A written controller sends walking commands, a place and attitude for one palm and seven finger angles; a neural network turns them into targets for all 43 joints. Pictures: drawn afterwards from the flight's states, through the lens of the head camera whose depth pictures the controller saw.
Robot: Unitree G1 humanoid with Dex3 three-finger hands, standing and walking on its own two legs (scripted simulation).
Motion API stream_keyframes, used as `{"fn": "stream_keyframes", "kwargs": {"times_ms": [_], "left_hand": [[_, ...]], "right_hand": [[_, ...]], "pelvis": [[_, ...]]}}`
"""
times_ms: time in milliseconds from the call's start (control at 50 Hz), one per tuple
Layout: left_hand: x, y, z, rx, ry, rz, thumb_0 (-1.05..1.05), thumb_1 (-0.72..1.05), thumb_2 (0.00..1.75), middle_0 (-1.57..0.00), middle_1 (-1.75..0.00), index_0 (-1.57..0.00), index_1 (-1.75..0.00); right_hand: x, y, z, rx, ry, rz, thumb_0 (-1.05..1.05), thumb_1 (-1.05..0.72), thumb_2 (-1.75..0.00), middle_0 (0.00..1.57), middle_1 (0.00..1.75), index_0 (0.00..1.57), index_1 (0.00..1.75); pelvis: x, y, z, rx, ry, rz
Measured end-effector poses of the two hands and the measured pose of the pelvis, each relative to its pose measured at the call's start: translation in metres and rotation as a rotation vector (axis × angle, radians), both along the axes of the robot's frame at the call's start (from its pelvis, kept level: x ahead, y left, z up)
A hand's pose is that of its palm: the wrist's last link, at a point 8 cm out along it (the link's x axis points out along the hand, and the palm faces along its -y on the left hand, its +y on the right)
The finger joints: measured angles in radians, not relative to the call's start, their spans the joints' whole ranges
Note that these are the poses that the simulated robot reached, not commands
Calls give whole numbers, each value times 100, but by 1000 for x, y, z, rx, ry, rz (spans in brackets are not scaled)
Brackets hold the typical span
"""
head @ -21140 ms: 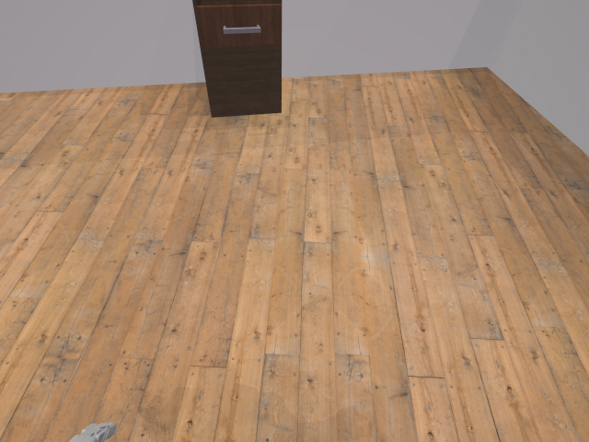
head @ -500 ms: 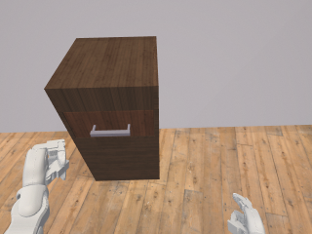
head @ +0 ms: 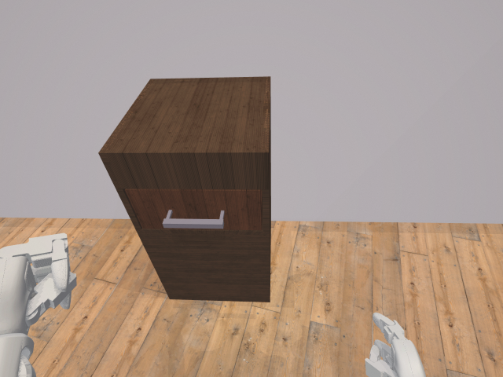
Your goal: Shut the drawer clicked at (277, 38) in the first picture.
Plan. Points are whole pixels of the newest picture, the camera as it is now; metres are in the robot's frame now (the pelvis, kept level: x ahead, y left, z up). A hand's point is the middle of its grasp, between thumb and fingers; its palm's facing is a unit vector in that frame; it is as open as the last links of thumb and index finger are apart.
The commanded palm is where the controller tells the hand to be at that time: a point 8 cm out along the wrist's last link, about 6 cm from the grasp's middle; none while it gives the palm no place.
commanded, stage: step back with the hand held close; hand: left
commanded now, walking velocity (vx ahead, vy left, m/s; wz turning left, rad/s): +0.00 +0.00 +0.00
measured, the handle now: (194, 218) +0.58 +0.26 -0.19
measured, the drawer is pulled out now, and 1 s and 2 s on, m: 0.00 0.00 0.00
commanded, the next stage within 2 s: stop stepping back and stand still in 1.62 s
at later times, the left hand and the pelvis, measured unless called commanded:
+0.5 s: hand (61, 291) +0.16 +0.25 +0.16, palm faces +0.29 -0.82 -0.50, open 3.3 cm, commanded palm +0.10 +0.29 +0.18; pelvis -0.03 +0.01 +0.00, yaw -1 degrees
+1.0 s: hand out of the picture +0.08 +0.26 +0.17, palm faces +0.40 -0.81 -0.43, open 3.3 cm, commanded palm +0.02 +0.31 +0.18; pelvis -0.10 +0.03 -0.01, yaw +2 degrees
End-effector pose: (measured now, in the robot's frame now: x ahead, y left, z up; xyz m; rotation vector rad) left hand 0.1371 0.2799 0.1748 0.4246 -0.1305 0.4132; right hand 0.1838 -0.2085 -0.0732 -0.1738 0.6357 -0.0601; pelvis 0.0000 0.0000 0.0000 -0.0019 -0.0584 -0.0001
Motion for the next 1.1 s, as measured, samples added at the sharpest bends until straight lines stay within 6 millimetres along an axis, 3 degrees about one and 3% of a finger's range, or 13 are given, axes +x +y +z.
{"fn": "stream_keyframes", "kwargs": {"times_ms": [80,220,380,760,940,1100], "left_hand": [[2,-7,-2,-6,2,-22,2,89,90,-141,-160,-141,-160],[8,-7,14,98,-40,-70,2,89,90,-141,-160,-141,-160],[4,-4,6,122,49,-120,1,89,90,-141,-160,-141,-160],[-53,21,8,161,-38,-122,2,89,90,-141,-160,-141,-160],[-95,19,12,165,-80,-79,2,89,90,-141,-160,-141,-160],[-101,34,6,142,-125,-88,1,88,90,-141,-160,-141,-160]], "right_hand": [[-6,-8,0,-13,-1,-17,1,-91,-89,20,30,20,29],[-19,-25,-3,-29,51,-59,1,-91,-89,20,30,20,29],[-42,-35,-9,-47,141,-134,1,-91,-90,20,30,20,29],[-88,3,-4,-61,86,-93,1,-91,-89,20,30,20,29],[-111,2,-16,-65,108,-48,1,-91,-89,21,30,20,30],[-134,3,-9,-107,111,-83,1,-91,-89,20,30,20,29]], "pelvis": [[0,-4,0,0,-5,-4],[-3,-4,0,-13,28,-1],[-14,5,2,-8,63,-15],[-71,25,-6,-31,74,5],[-95,21,-12,-41,69,28],[-115,30,-11,-46,67,26]]}}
